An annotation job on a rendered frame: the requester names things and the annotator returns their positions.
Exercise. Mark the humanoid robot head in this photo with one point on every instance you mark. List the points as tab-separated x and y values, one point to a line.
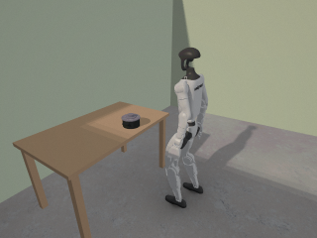
189	54

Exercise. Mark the robot left forearm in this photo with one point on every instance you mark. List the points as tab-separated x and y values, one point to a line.
181	130

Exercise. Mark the lid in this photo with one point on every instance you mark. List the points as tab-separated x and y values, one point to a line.
134	118

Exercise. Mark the robot right forearm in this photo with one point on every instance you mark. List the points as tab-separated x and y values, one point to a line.
200	116

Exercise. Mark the pot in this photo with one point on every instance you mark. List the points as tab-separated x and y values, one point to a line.
131	125

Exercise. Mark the left robot hand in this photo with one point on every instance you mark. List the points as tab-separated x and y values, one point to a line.
174	153

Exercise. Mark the robot left shin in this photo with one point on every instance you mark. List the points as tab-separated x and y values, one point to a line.
174	182

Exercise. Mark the table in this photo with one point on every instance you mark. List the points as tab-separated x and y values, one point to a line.
74	146

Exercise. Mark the right robot hand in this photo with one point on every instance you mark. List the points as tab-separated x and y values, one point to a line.
200	130

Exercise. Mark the robot left upper arm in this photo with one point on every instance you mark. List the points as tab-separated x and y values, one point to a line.
181	91

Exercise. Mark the robot right upper arm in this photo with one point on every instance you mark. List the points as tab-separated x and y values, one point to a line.
204	98

